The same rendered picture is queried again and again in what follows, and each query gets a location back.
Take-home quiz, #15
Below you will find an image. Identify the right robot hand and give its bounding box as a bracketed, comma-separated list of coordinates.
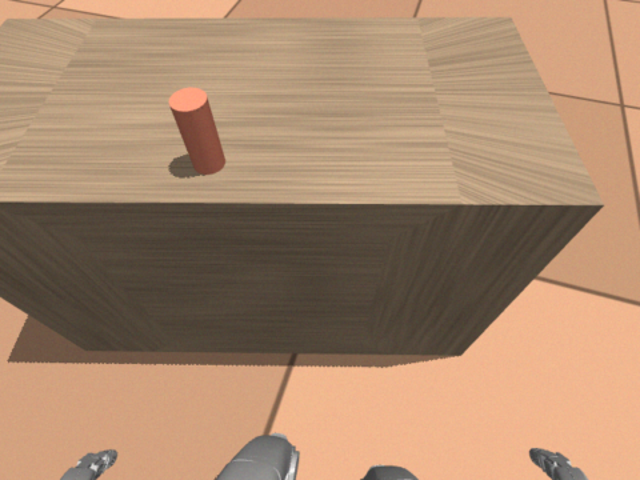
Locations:
[529, 448, 588, 480]

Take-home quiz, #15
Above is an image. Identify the can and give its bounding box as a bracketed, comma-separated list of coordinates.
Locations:
[169, 88, 225, 175]

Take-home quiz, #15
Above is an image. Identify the left robot hand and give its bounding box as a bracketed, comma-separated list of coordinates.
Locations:
[60, 450, 118, 480]

